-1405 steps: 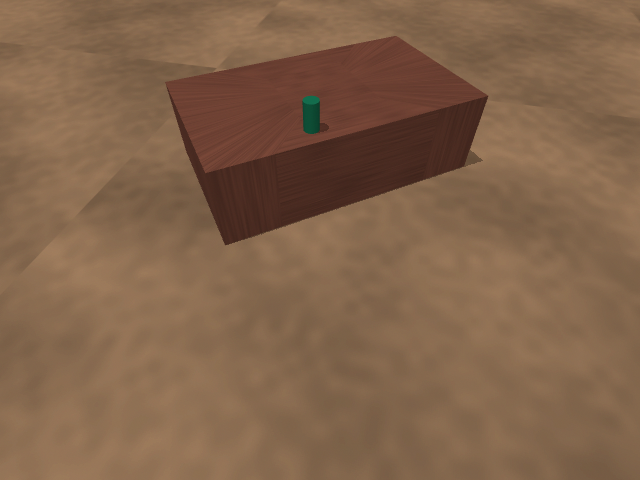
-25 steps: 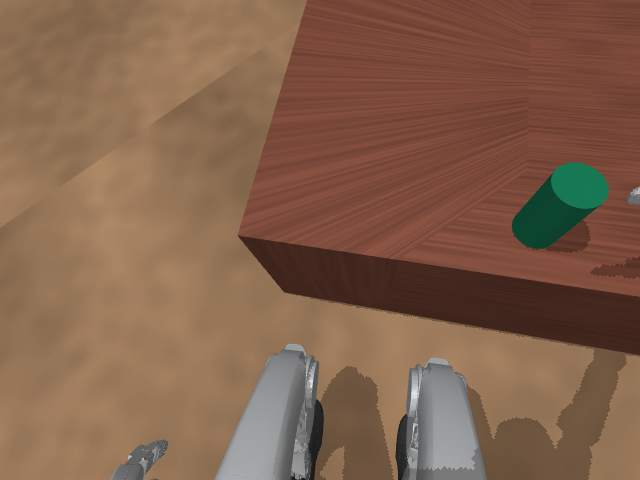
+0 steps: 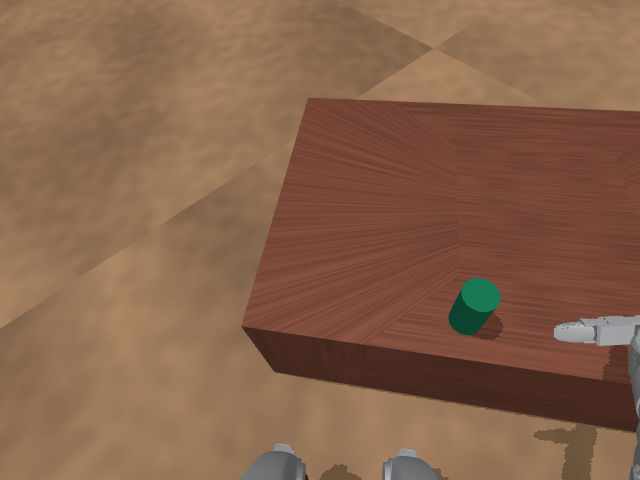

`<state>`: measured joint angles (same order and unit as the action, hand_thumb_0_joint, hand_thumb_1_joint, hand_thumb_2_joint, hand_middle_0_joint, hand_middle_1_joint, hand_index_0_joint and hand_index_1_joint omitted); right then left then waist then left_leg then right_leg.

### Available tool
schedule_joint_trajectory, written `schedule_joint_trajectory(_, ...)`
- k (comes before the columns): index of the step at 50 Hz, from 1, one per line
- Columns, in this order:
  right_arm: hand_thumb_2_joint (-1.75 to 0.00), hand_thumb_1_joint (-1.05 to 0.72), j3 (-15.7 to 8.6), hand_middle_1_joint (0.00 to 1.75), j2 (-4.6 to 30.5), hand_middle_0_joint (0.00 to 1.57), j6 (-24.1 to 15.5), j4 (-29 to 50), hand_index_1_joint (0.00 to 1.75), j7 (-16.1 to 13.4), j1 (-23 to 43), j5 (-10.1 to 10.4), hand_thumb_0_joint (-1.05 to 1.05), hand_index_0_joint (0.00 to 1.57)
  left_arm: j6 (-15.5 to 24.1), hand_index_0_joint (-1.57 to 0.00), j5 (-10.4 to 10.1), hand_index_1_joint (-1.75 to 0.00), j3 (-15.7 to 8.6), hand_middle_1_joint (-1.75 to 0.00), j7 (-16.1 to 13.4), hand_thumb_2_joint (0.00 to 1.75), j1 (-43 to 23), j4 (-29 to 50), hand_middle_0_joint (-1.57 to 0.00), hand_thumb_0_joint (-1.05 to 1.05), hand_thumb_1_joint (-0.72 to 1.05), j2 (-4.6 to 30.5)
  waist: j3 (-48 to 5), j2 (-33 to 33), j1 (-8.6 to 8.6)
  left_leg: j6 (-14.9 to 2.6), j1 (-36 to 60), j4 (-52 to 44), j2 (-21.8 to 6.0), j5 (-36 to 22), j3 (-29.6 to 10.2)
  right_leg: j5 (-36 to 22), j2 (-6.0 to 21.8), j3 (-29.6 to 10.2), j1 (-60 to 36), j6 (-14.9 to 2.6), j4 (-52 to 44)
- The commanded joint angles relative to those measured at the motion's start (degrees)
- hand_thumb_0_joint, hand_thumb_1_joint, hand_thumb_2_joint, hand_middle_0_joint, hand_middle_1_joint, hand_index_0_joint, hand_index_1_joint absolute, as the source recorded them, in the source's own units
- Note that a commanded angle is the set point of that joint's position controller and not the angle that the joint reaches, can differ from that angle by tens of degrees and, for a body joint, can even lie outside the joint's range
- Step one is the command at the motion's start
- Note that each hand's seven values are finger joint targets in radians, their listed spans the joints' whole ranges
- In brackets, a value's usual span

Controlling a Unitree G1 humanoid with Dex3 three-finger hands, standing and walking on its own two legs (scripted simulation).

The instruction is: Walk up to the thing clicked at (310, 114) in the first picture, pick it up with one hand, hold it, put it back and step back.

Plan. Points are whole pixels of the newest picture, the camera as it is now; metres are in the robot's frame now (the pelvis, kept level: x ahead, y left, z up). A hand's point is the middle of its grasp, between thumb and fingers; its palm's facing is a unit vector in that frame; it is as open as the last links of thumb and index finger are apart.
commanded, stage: home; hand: right
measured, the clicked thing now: (472, 308) +0.45 -0.22 -0.26
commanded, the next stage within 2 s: none
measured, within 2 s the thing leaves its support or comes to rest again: neither
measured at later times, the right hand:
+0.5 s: hand (500, 464) +0.18 -0.17 -0.05, palm faces +0.12 +0.97 -0.19, open 17.5 cm
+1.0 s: hand (484, 467) +0.17 -0.15 -0.05, palm faces +0.12 +0.97 -0.19, open 17.6 cm
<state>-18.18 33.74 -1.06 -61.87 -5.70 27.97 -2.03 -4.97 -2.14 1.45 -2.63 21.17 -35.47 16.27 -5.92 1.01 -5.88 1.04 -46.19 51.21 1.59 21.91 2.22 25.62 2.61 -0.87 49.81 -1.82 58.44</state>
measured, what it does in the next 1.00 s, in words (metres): stands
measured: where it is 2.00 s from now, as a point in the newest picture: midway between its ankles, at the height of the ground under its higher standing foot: outside the picture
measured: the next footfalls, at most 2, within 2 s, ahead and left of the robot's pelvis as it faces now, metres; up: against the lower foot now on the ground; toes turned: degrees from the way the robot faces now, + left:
none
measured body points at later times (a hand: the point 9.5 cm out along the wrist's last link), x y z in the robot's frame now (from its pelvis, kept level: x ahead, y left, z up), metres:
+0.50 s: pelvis +0.03 +0.02 +0.02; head +0.05 +0.02 +0.47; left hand +0.23 +0.24 -0.05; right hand +0.17 -0.22 -0.03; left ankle +0.03 +0.15 -0.68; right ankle +0.02 -0.09 -0.68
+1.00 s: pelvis +0.03 +0.04 +0.01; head +0.05 +0.03 +0.46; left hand +0.19 +0.28 -0.06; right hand +0.17 -0.20 -0.03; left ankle +0.03 +0.15 -0.68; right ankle +0.02 -0.09 -0.68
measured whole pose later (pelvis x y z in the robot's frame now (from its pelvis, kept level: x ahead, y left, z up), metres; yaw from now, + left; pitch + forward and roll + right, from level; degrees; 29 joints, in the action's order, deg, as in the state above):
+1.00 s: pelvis +0.03 +0.04 +0.01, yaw -3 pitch +10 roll +2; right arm -1.8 12.3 23.6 3.8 -1.5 -28.0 3.8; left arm 9.4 -1.5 1.5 -9.1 17.4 -29.5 13.3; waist -8.4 2.3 -2.2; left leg -1.0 -35.9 53.1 0.8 27.2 4.3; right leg 27.7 1.7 -2.9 38.4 0.8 56.2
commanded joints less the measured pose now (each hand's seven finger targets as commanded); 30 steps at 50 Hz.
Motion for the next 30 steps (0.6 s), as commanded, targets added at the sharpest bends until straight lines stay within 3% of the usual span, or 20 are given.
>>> schedule_joint_trajectory(1,-0.12,0.45,0.6,0.07,4.3,0.06,-3.1,22.6,0.07,-2.7,-0.2,-0.4,0.00,0.06,3.2,-0.20,0.8,-0.29,-3.6,-0.29,-0.8,0.90,1.0,5.8,-0.20,0.00,0.90,7.9,-16.7,6.5,2.59,-3.45,7.8,-4.8,1.4,-7.7,2.8,-14.5,0.8,-4.3,-19.5,1.95,-13.2)
schedule_joint_trajectory(3,-0.08,0.51,-1.2,0.06,3.8,0.06,-4.4,30.3,0.06,-4.5,-3.7,0.5,0.00,0.06,3.7,-0.20,0.8,-0.29,-3.7,-0.29,-1.1,0.90,0.0,6.2,-0.20,0.00,0.90,7.4,-14.4,7.6,3.93,-3.41,9.0,-5.8,0.9,-5.7,2.5,-10.5,0.6,-4.5,-19.5,2.13,-15.1)
schedule_joint_trajectory(5,-0.09,0.50,-1.5,0.06,2.7,0.06,-5.0,45.6,0.06,-5.6,-10.0,1.4,0.00,0.06,4.4,-0.20,0.8,-0.29,-3.7,-0.29,-1.5,0.90,-1.2,7.7,-0.20,0.00,0.90,6.6,-18.6,13.1,6.29,-3.53,10.8,-5.8,0.5,-6.1,2.0,-11.0,1.0,-5.6,-24.2,3.18,-17.1)
schedule_joint_trajectory(8,-0.07,0.52,3.0,0.06,-5.0,0.06,-1.9,45.3,0.06,-5.4,-20.1,1.8,0.00,0.06,5.0,-0.20,0.7,-0.29,-3.2,-0.29,-2.5,0.90,-3.0,8.0,-0.20,0.00,0.90,5.4,-13.3,10.6,3.88,-3.14,11.9,-7.2,0.6,-7.4,2.0,-12.8,0.7,-4.8,-23.9,3.12,-17.4)
schedule_joint_trajectory(11,0.00,0.58,2.4,0.11,-2.8,0.14,1.0,54.9,0.11,-4.6,-19.7,2.0,0.00,0.14,5.6,-0.18,0.7,-0.28,-3.1,-0.28,-3.6,0.89,-4.0,9.0,-0.19,0.00,0.90,5.2,-16.8,10.9,4.27,-2.99,15.2,-7.3,0.5,-10.4,1.8,-17.2,0.7,-4.2,-26.0,2.95,-16.6)
schedule_joint_trajectory(13,-0.05,0.56,8.3,0.05,-9.5,0.05,4.2,55.5,0.05,-2.7,-29.5,2.8,0.00,0.05,6.5,-0.20,0.6,-0.29,-3.6,-0.29,-4.1,0.90,-5.6,10.9,-0.20,0.00,0.90,5.7,-13.9,8.8,3.32,-2.80,15.1,-7.3,0.6,-10.1,2.3,-17.7,0.9,-4.6,-26.1,3.01,-17.1)
schedule_joint_trajectory(14,0.00,0.61,13.2,0.09,-14.7,0.13,6.0,54.3,0.09,-1.2,-34.3,3.3,0.00,0.13,7.0,-0.18,0.5,-0.28,-2.6,-0.28,-4.3,0.88,-5.3,10.0,-0.18,0.00,0.92,3.8,-11.6,6.5,2.51,-2.66,14.9,-7.8,0.7,-10.6,2.7,-18.0,0.5,-4.0,-25.3,2.59,-16.8)
schedule_joint_trajectory(15,0.00,0.61,12.5,0.03,-14.1,0.05,7.4,56.9,0.03,-0.4,-35.2,4.0,0.00,0.05,7.7,-0.20,0.4,-0.29,-3.0,-0.29,-4.6,0.90,-5.9,11.3,-0.20,0.00,0.90,4.3,-11.2,5.2,2.31,-2.52,15.3,-8.1,0.7,-10.8,2.8,-17.9,0.3,-3.8,-24.5,2.26,-16.7)
schedule_joint_trajectory(16,-0.03,0.60,13.7,0.05,-15.9,0.05,9.4,55.2,0.05,0.6,-42.7,4.5,0.00,0.05,8.4,-0.20,0.3,-0.29,-2.5,-0.29,-4.7,0.90,-6.3,11.3,-0.20,0.00,0.90,3.5,-9.6,3.5,3.30,-2.45,16.4,-8.7,0.7,-11.2,3.2,-17.3,-0.4,-2.9,-22.9,1.76,-16.4)
schedule_joint_trajectory(18,0.00,0.61,15.1,0.09,-15.2,0.13,12.5,64.5,0.09,2.2,-41.0,5.9,0.00,0.13,9.5,-0.20,-0.2,-0.28,-2.7,-0.29,-4.9,0.87,-8.4,13.2,-0.19,0.00,0.95,3.8,-10.5,2.1,2.98,-2.12,17.5,-9.0,0.7,-11.8,3.2,-16.8,-0.9,-2.4,-22.5,1.21,-15.9)
schedule_joint_trajectory(19,0.00,0.61,13.0,0.03,-13.3,0.05,14.4,63.3,0.03,2.6,-48.5,6.0,0.00,0.05,10.0,-0.20,-0.4,-0.29,-2.5,-0.29,-4.9,0.90,-8.4,13.2,-0.20,0.00,0.90,4.0,-9.7,1.4,3.82,-1.96,17.6,-9.2,0.6,-12.2,3.2,-17.0,-1.2,-2.1,-22.4,0.99,-15.5)
schedule_joint_trajectory(20,-0.06,0.55,14.5,0.05,-14.2,0.05,15.9,65.0,0.05,3.3,-50.5,6.3,0.00,0.05,10.5,-0.20,-0.5,-0.29,-2.3,-0.29,-5.2,0.90,-9.1,13.8,-0.20,0.00,0.90,3.8,-7.2,-0.5,2.67,-1.52,16.8,-10.2,0.5,-11.6,3.1,-15.1,-1.5,-1.7,-21.4,0.54,-15.1)
schedule_joint_trajectory(21,0.00,0.61,14.6,0.13,-13.6,0.13,16.7,69.6,0.13,3.6,-47.9,6.5,0.00,0.13,11.2,-0.20,-0.7,-0.29,-2.5,-0.30,-5.3,0.87,-9.4,14.2,-0.19,0.00,0.94,4.0,-7.6,-1.0,2.14,-1.36,15.9,-10.0,0.5,-11.1,2.7,-14.2,-1.6,-1.7,-21.3,0.34,-14.6)
schedule_joint_trajectory(22,0.00,0.61,15.2,0.05,-14.5,0.05,17.6,67.8,0.05,3.9,-48.8,6.5,0.00,0.05,11.8,-0.20,-0.5,-0.29,-2.1,-0.29,-5.4,0.90,-9.8,13.8,-0.20,0.00,0.90,3.5,-5.2,-2.1,1.44,-1.14,15.6,-10.5,0.4,-9.7,2.5,-12.3,-1.7,-1.5,-19.8,0.07,-14.4)
schedule_joint_trajectory(23,-0.05,0.56,13.3,0.05,-13.1,0.05,18.0,69.1,0.05,4.0,-49.3,6.7,0.00,0.05,12.4,-0.20,-0.4,-0.29,-2.2,-0.29,-5.6,0.90,-9.8,14.1,-0.20,0.00,0.90,3.6,-4.3,-2.4,1.61,-0.93,15.1,-10.8,0.1,-9.0,2.2,-11.1,-2.0,-1.4,-18.9,-0.11,-13.9)
schedule_joint_trajectory(24,0.00,0.61,14.1,0.13,-13.4,0.13,18.1,71.6,0.13,4.3,-49.3,6.3,0.00,0.13,13.1,-0.20,-0.2,-0.29,-2.3,-0.30,-5.7,0.87,-9.8,14.1,-0.19,0.00,0.95,3.5,-4.9,-2.0,1.39,-0.87,14.9,-10.3,-0.1,-8.7,1.8,-10.7,-2.1,-1.1,-18.8,-0.15,-13.4)
schedule_joint_trajectory(26,-0.07,0.53,12.2,0.06,-12.1,0.06,18.1,73.6,0.06,4.5,-49.9,5.7,0.00,0.06,14.2,-0.20,0.1,-0.29,-2.3,-0.29,-6.1,0.90,-9.6,14.7,-0.20,0.00,0.90,3.2,-5.8,-0.4,2.31,-0.81,15.0,-9.6,-0.8,-9.4,0.7,-11.1,-2.7,-0.7,-18.8,-0.07,-12.2)
schedule_joint_trajectory(28,0.00,0.61,13.3,0.11,-12.9,0.13,18.0,76.9,0.11,4.4,-48.7,5.4,0.00,0.13,15.1,-0.20,0.5,-0.29,-2.3,-0.30,-6.4,0.86,-9.3,14.8,-0.19,0.00,0.94,2.9,-6.4,1.4,2.02,-0.80,15.2,-9.0,-1.2,-10.4,0.0,-11.7,-2.9,-0.4,-19.1,0.02,-11.2)
schedule_joint_trajectory(29,0.00,0.61,13.9,0.04,-13.7,0.05,18.1,76.5,0.04,4.4,-49.5,5.2,0.00,0.05,15.6,-0.20,0.6,-0.29,-2.4,-0.29,-6.5,0.90,-9.4,14.9,-0.20,0.00,0.90,2.9,-6.0,2.0,1.81,-0.79,15.0,-8.8,-1.3,-10.2,-0.2,-11.4,-3.1,-0.3,-18.9,0.07,-10.8)
schedule_joint_trajectory(30,-0.07,0.53,11.0,0.06,-12.0,0.06,18.2,76.6,0.06,4.3,-49.7,5.1,0.00,0.06,16.0,-0.20,0.7,-0.29,-2.8,-0.29,-6.6,0.90,-9.1,14.8,-0.20,0.00,0.90,3.3,-7.6,2.7,2.70,-0.77,15.5,-8.3,-1.5,-11.5,-0.5,-12.5,-3.2,-0.2,-19.0,0.09,-10.1)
